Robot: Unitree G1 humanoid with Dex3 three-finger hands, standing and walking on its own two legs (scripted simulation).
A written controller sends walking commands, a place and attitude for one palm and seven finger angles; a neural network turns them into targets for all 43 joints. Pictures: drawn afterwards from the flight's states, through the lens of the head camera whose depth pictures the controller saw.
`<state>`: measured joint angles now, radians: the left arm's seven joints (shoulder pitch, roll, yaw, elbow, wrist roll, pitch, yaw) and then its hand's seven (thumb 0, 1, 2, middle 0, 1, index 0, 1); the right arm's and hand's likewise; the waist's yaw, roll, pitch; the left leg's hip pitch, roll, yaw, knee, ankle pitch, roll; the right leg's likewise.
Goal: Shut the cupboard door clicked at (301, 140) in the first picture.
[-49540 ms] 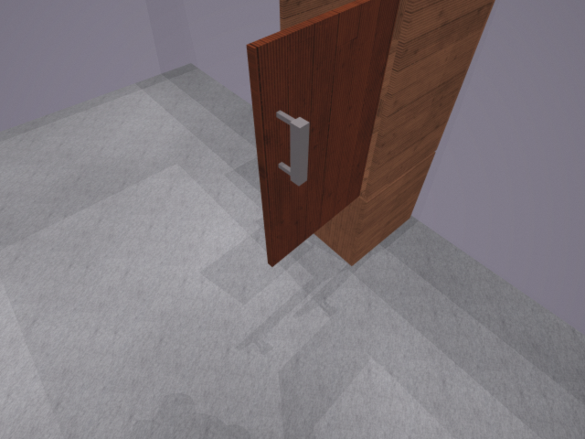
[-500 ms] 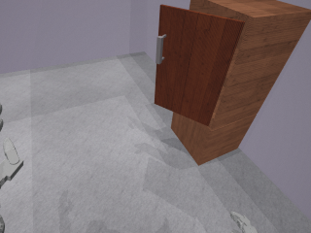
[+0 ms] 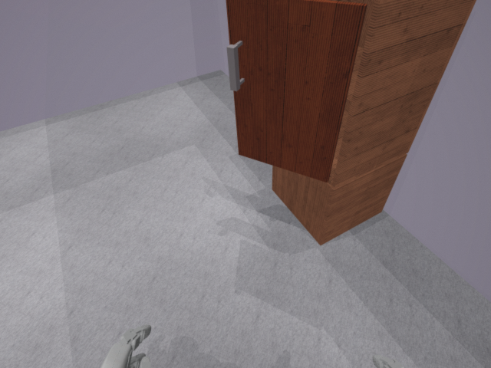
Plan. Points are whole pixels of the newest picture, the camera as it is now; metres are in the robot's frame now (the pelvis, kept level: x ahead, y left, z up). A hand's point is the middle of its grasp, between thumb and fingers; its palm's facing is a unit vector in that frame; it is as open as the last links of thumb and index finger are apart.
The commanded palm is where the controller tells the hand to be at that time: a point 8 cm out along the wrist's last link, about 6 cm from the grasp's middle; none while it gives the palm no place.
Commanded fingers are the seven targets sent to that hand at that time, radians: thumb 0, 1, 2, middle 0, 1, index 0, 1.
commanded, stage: let the arm hang, fingers relaxed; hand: left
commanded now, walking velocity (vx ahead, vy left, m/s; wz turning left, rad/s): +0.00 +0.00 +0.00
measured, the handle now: (237, 65) +0.95 +0.05 +0.07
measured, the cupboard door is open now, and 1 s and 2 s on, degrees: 33 33 33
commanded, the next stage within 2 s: look to check the result in 0.88 s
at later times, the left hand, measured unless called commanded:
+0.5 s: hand out of the picture -0.04 +0.21 -0.15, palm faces +0.03 -0.97 -0.26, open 7.3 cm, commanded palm none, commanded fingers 0.00 0.90 0.90 -0.20 -0.30 -0.20 -0.30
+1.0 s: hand out of the picture -0.04 +0.17 -0.16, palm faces +0.02 -0.99 -0.14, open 7.3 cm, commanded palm none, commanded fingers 0.00 0.90 0.90 -0.20 -0.30 -0.20 -0.30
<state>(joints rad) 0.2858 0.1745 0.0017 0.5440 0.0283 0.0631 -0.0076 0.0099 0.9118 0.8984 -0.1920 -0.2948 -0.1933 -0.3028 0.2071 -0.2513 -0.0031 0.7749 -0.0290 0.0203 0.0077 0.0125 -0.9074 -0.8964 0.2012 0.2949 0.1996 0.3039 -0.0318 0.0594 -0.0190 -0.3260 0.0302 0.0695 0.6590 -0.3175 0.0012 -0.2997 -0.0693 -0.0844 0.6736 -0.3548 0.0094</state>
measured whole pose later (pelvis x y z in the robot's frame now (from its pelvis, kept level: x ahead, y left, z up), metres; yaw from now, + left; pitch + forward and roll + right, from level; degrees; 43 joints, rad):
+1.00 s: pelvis -0.02 +0.01 +0.02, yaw -2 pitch -2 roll +0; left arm 0.34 0.11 0.02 1.13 0.02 0.00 0.03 0.00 0.91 0.90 -0.20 -0.30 -0.20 -0.30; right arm 0.36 -0.11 -0.02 1.10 -0.02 0.01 -0.03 0.01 -0.91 -0.90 0.20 0.29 0.20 0.30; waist -0.01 -0.01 0.02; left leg -0.23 0.03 0.11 0.45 -0.18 0.02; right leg -0.21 -0.05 -0.05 0.43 -0.19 0.02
